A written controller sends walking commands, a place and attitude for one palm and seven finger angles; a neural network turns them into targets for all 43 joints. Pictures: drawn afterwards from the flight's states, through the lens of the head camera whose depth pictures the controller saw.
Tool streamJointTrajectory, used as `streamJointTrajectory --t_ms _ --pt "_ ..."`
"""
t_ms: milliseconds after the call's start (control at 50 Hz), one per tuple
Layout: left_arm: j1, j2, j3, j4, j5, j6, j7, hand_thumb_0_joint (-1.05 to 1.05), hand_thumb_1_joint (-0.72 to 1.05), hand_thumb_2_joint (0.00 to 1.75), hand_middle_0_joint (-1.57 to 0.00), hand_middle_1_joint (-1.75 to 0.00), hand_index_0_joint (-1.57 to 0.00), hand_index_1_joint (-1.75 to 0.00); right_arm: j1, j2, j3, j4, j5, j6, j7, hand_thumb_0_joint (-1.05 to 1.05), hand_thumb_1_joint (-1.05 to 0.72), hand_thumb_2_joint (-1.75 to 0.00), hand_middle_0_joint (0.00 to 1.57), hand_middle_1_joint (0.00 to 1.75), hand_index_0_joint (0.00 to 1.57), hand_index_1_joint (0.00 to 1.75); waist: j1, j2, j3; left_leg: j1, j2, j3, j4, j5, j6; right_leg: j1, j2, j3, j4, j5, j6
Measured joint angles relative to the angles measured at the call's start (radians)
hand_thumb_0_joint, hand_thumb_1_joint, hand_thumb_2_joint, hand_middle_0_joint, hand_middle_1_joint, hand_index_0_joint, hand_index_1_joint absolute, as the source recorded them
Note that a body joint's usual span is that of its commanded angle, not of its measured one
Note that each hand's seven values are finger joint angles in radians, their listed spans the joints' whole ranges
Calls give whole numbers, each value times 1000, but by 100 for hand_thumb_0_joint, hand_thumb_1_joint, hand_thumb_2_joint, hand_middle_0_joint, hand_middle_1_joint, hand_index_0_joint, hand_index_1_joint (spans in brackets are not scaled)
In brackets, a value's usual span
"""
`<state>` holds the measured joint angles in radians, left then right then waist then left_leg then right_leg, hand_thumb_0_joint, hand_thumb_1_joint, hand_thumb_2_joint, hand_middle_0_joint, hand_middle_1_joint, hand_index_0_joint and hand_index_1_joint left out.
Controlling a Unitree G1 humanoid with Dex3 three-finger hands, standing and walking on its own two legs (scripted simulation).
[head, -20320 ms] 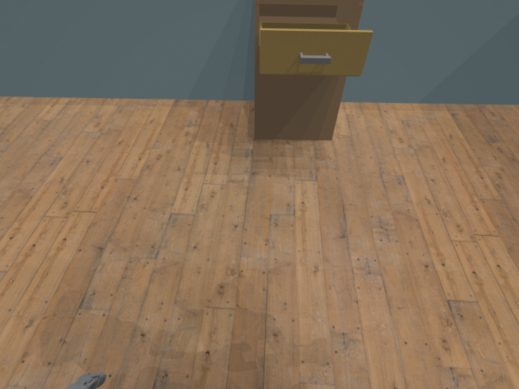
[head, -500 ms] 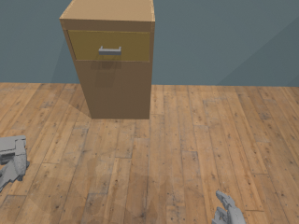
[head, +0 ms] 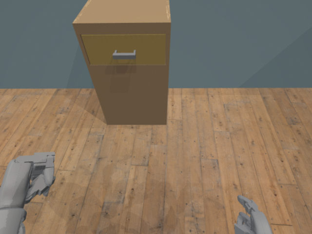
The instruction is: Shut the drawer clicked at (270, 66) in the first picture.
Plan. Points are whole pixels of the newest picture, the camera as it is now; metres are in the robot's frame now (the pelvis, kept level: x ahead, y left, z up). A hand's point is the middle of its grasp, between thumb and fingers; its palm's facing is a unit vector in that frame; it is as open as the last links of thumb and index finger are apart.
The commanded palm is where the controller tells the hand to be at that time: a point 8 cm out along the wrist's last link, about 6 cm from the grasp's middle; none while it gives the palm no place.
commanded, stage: let the arm hang, fingers relaxed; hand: left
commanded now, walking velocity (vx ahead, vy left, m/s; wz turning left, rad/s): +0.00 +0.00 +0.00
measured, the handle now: (124, 53) +0.99 +0.24 -0.09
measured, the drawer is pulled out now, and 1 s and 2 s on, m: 0.00 0.00 0.00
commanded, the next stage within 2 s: look to check the result in 1.04 s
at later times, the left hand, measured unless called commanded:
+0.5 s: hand out of the picture -0.04 +0.22 -0.16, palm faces -0.02 -0.97 -0.26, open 5.1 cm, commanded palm none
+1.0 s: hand out of the picture +0.05 +0.19 -0.16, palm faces -0.03 -0.97 -0.22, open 7.4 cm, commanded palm none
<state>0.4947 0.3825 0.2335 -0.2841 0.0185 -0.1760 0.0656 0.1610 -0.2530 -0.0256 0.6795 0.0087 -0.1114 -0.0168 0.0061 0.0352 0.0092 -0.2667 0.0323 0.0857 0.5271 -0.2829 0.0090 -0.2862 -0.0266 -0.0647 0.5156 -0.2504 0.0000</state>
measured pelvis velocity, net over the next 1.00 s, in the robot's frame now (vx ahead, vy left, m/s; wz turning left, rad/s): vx -0.01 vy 0.01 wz -0.02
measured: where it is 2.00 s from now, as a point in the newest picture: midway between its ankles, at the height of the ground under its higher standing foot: outside the picture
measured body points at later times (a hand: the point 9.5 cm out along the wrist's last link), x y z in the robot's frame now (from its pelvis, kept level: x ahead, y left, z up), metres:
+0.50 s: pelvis -0.02 +0.01 +0.01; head +0.00 +0.01 +0.46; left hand -0.04 +0.27 -0.14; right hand -0.03 -0.23 -0.15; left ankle -0.01 +0.11 -0.74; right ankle +0.01 -0.12 -0.74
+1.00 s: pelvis -0.01 +0.01 +0.01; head +0.01 +0.00 +0.46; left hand +0.05 +0.24 -0.14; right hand +0.00 -0.23 -0.15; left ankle -0.01 +0.11 -0.74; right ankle +0.01 -0.12 -0.74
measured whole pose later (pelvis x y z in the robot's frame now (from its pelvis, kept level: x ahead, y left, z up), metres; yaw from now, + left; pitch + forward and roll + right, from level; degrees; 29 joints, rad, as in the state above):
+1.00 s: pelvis -0.01 +0.01 +0.01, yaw -1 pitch -1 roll +0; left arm 0.18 0.19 0.01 1.11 0.02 -0.01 0.02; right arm 0.24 -0.18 -0.02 1.13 -0.01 -0.01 -0.02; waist -0.02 0.00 0.04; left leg -0.16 0.02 0.11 0.38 -0.21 0.02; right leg -0.20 -0.03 -0.04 0.39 -0.18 0.01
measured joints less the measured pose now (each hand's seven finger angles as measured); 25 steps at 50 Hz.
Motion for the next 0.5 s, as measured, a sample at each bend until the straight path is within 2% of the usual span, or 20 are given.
streamJointTrajectory --t_ms 80,160,220,280,380,500 --pt "-166 -72 -137 518 20 159 -49 0 90 90 -134 -154 -134 -154 -40 -43 -1 83 -13 66 29 0 -91 -90 20 30 21 30 -11 40 -21 -38 -12 4 61 -26 14 -42 -16 6 69 -30 10" --pt "-212 -132 -213 857 22 224 -62 1 91 89 -124 -143 -123 -143 -15 -20 12 126 -26 100 31 0 -91 -90 20 29 21 30 -32 -10 12 -17 -20 12 58 -20 15 -34 -24 16 88 -34 9" --pt "-212 -167 -243 1011 21 234 -54 1 91 89 -114 -133 -113 -133 22 1 25 176 -31 117 29 0 -91 -89 20 29 20 30 -30 -52 39 2 -15 10 30 -1 14 -11 -17 12 53 -10 9" --pt "-209 -148 -231 1114 16 226 -43 2 91 89 -103 -125 -102 -121 61 22 30 236 -31 132 23 0 -91 -90 20 29 20 30 -16 -74 57 11 -7 2 -3 24 10 11 -7 2 -3 24 3" --pt "-186 -134 -233 1247 5 214 -55 1 91 89 -84 -104 -83 -101 109 34 23 317 -28 145 16 0 -91 -90 20 29 20 30 -4 -58 62 23 -4 -2 -44 51 12 39 1 -3 -76 67 3" --pt "-176 -133 -229 1350 1 205 -53 1 91 89 -61 -76 -60 -75 133 45 15 376 -23 136 9 0 -91 -90 20 29 20 30 -4 -30 52 47 -13 10 -81 66 19 56 -6 8 -106 83 10"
